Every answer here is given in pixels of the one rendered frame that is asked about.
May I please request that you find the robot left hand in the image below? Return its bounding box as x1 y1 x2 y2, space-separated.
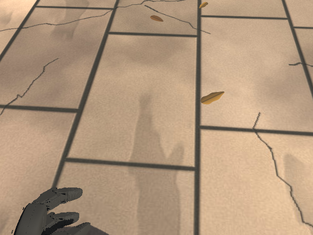
12 187 91 235

